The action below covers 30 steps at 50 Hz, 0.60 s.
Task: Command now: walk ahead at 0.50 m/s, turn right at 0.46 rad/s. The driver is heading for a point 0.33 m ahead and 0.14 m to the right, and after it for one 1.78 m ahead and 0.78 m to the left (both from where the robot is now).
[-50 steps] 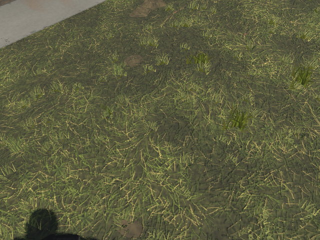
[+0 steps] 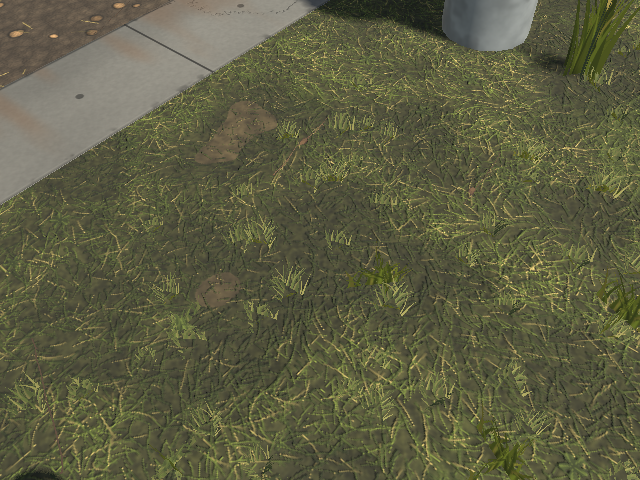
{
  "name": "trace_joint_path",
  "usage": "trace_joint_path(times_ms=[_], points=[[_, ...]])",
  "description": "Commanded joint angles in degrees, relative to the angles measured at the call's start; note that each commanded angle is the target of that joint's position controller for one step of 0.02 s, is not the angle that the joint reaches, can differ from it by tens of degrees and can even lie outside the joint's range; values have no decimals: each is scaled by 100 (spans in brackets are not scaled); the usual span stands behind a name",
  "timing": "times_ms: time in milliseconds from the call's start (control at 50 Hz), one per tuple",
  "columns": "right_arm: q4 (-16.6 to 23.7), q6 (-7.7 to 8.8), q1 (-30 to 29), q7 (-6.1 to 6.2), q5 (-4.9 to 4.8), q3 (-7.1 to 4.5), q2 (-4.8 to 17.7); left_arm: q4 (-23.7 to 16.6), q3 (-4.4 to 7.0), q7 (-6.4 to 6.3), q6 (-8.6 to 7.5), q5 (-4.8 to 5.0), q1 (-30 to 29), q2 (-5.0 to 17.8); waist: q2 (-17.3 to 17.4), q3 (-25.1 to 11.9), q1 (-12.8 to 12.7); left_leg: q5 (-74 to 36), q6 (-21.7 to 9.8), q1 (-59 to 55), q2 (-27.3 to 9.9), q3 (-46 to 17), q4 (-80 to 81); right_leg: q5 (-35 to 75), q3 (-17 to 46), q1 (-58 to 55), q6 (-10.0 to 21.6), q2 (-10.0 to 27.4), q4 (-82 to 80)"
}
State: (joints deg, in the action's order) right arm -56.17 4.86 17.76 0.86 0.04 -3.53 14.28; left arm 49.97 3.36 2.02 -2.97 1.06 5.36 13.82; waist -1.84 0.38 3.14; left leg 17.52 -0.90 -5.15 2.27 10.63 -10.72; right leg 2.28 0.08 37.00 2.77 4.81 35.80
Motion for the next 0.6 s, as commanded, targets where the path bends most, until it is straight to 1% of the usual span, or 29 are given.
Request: trace_joint_path(times_ms=[20,40,60,80,100,120,140,160,180,200,220,240,260,300,320,380,400,440,500,540,560,580,600], points=[[209,-101,45,69,-61,-241,1046,-687,71,133,-81,12,-661,416,529,393,-73,-3945,-671,-239,-1895,-205,-405,-741,-307,186,222,-161,-144],[262,-147,-33,98,-68,-270,1136,-698,132,155,-68,9,-439,535,658,166,-230,-5004,-599,-284,-1891,-115,-879,-1050,-510,-256,326,-364,-94],[313,-204,-115,127,-65,-285,1188,-605,241,162,-54,15,127,723,721,-180,-556,-5792,-503,-180,-1812,-2,-1713,-1211,-665,-1033,460,-610,-123],[382,-238,-180,151,-69,-257,1150,-383,426,117,-45,33,1046,1047,573,-667,-1024,-5665,-308,346,-1555,147,-2962,-917,-615,-2381,675,-831,-462],[549,-178,-58,149,55,-167,967,-244,613,-19,6,29,1911,1630,-314,-1323,-1234,-3563,-47,1882,-1240,204,-4873,-824,1053,-4182,1108,197,-528],[786,40,311,21,107,68,213,-378,616,-22,-21,89,1693,1875,-1475,-1913,-652,1332,293,4306,152,-606,-6843,-1812,4404,-5908,2259,1458,-1495],[862,303,-263,-89,-111,-34,723,-399,462,-18,-44,17,1831,1419,-761,-2020,-1006,1367,78,4955,-137,-1666,-7139,-1950,4465,-6032,2020,1404,-1903],[1012,423,-704,-134,-275,-64,858,-425,393,-44,-87,-27,1640,1121,-504,-1342,-1008,940,-74,5233,-395,-1602,-6963,-1571,3554,-5492,1765,1201,-1863],[1005,461,-806,-103,-209,-62,798,-501,350,-34,-130,-25,1235,993,138,-792,-725,509,-98,5011,-664,-1567,-6369,-939,2860,-4546,1585,948,-1913],[890,407,-726,-66,-89,-123,870,-577,264,-54,-145,-52,863,714,242,-606,-498,256,-59,4576,-909,-1501,-5846,-349,2263,-3848,1443,828,-1981],[813,308,-565,-74,-73,-141,843,-657,203,-74,-149,-122,658,577,143,-483,-334,121,-25,4163,-1041,-1487,-5656,13,1961,-3327,1403,721,-2131],[761,213,-431,-77,-66,-146,771,-654,196,-85,-159,-138,623,589,66,-432,-251,52,30,3968,-1094,-1447,-5457,237,1773,-3048,1395,685,-2262],[727,134,-379,-74,-56,-132,670,-610,204,-97,-183,-129,677,667,15,-356,-217,-46,95,3911,-1125,-1371,-5289,510,1531,-2831,1399,664,-2373],[812,28,-624,-49,-33,-105,588,-504,242,-143,-234,-128,857,854,-11,-153,-271,-574,210,4168,-1171,-1309,-4837,800,1114,-2690,1352,636,-2584],[862,5,-783,-43,-33,-95,572,-457,247,-169,-242,-128,924,889,-13,-75,-326,-926,235,4324,-1183,-1303,-4533,821,938,-2724,1280,600,-2653],[948,30,-1148,-97,-70,-63,510,-386,211,-212,-255,-143,959,859,-76,53,-489,-2165,153,4260,-1060,-1212,-3416,504,313,-2790,950,344,-2799],[988,46,-1309,-123,-85,-42,472,-354,206,-216,-265,-147,989,874,-86,108,-566,-2486,113,4163,-983,-1151,-3065,358,172,-2812,872,319,-2854],[1093,61,-1615,-173,-125,-5,429,-247,211,-218,-281,-148,1132,928,-81,228,-716,-2787,44,4111,-847,-1085,-2609,190,37,-3039,805,428,-2954],[1270,74,-1894,-274,-152,19,442,-82,223,-234,-212,-132,1316,938,-39,390,-814,-2520,-104,4500,-703,-1113,-2223,573,-130,-3881,746,703,-2765],[1392,91,-1970,-376,-146,22,461,-42,239,-268,-118,-116,1336,973,-70,372,-766,-1991,-242,4657,-590,-1018,-2117,1321,-220,-4416,664,882,-2418],[1424,90,-1876,-418,-139,2,511,-68,253,-296,-75,-107,1251,1028,-146,274,-659,-1681,-332,4491,-478,-897,-2095,2119,-307,-4560,597,915,-2134],[1426,72,-1682,-438,-125,-45,610,-110,275,-334,-34,-101,1159,1113,-275,73,-518,-1349,-427,4154,-301,-713,-2150,3171,-393,-4655,529,917,-1735],[1375,41,-1296,-438,-113,-126,768,-150,291,-375,16,-100,1087,1190,-396,-218,-294,-1051,-534,3617,-94,-551,-2211,4127,-473,-4680,451,887,-1127]])
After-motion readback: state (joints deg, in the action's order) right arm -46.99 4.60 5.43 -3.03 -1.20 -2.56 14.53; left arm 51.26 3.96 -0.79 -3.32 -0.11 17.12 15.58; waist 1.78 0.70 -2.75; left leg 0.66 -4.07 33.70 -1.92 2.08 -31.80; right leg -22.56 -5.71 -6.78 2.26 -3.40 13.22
